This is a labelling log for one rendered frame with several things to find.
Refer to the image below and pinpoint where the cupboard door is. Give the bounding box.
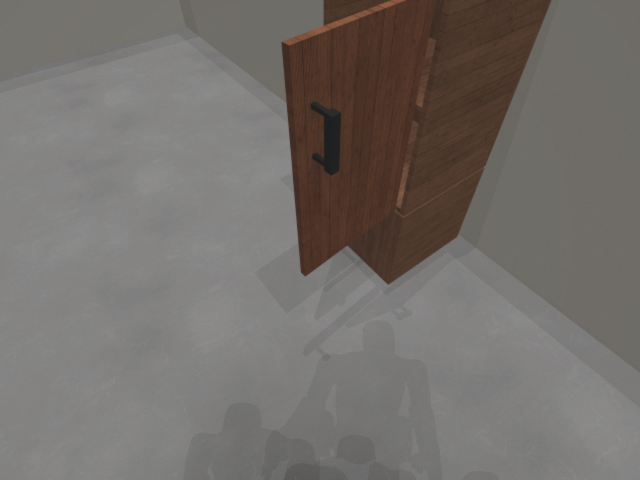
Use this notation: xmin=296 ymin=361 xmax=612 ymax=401
xmin=281 ymin=0 xmax=436 ymax=276

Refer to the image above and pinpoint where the handle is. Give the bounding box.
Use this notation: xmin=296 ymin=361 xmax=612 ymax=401
xmin=311 ymin=102 xmax=341 ymax=176

